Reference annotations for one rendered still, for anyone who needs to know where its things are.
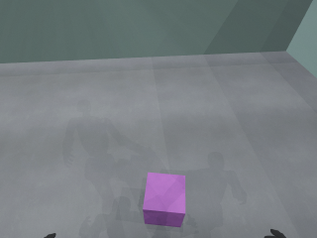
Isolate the carton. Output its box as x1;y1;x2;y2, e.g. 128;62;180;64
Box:
143;173;186;228

